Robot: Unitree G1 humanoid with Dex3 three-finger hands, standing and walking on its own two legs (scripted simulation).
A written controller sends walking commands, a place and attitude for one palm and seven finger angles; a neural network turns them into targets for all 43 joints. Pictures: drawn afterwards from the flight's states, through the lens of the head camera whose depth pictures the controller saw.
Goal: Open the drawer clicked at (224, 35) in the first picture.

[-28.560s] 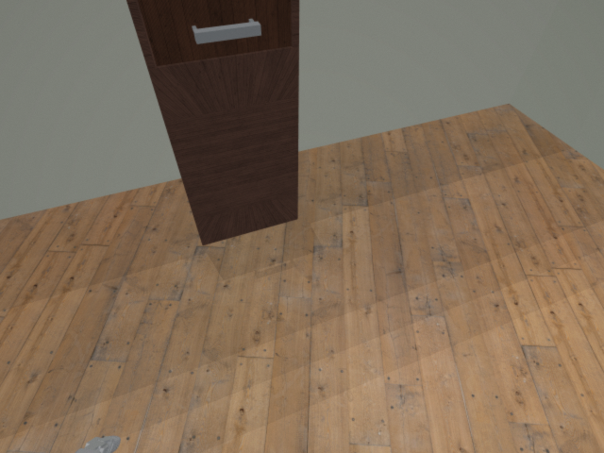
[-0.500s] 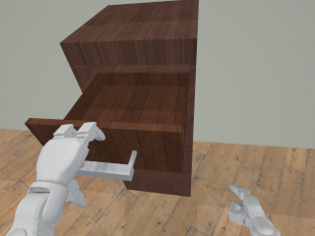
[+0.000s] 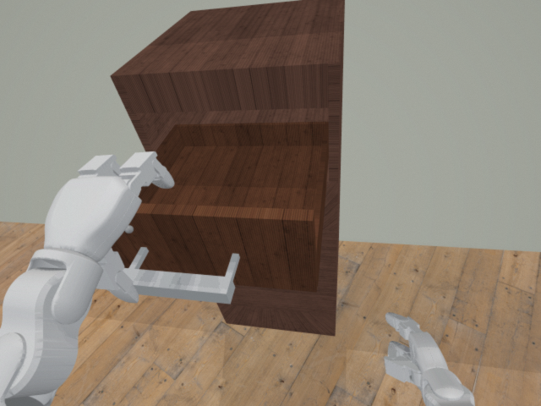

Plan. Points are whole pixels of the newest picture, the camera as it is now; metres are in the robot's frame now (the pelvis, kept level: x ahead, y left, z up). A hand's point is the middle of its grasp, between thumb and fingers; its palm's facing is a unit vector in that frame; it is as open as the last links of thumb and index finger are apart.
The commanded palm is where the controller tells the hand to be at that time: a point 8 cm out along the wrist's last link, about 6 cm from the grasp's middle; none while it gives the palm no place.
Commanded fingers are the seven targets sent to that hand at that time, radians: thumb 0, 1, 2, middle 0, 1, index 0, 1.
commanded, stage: lift the hand off the handle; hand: left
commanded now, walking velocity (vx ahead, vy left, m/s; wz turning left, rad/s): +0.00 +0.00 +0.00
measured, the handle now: (180, 271) +0.27 +0.19 +0.09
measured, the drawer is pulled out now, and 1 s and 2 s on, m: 0.28 0.28 0.28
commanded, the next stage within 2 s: draw the hand back to the body in 0.26 s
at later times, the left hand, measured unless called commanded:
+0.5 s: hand (132, 213) +0.25 +0.19 +0.23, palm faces +0.26 -0.10 -0.96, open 13.8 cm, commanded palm +0.19 +0.21 +0.29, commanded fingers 0.00 -0.50 0.30 -0.30 -1.20 -0.30 -1.20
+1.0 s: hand (92, 230) +0.22 +0.22 +0.23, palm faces +0.24 -0.17 -0.96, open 13.8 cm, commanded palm +0.16 +0.24 +0.29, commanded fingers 0.00 -0.40 0.34 -0.29 -1.13 -0.29 -1.13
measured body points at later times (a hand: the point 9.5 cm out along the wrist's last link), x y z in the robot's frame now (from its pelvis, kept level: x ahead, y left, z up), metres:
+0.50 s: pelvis +0.00 +0.00 +0.00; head -0.01 -0.06 +0.44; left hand +0.24 +0.20 +0.28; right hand +0.25 -0.18 -0.08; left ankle +0.01 +0.12 -0.74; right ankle +0.01 -0.11 -0.74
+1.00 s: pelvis +0.00 +0.00 +0.00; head -0.01 -0.06 +0.44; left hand +0.20 +0.23 +0.28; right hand +0.26 -0.18 -0.08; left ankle +0.01 +0.12 -0.74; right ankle +0.01 -0.11 -0.74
